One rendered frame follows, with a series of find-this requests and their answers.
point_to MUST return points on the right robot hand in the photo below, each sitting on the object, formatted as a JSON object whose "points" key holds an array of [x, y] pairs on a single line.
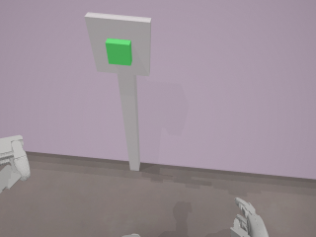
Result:
{"points": [[253, 226]]}

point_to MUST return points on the panel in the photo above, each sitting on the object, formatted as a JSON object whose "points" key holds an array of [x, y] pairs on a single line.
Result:
{"points": [[101, 27]]}

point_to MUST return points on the button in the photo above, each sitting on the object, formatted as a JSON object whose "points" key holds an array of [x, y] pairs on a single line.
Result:
{"points": [[119, 51]]}

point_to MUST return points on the left robot hand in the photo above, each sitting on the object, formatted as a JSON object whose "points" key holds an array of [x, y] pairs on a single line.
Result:
{"points": [[12, 152]]}

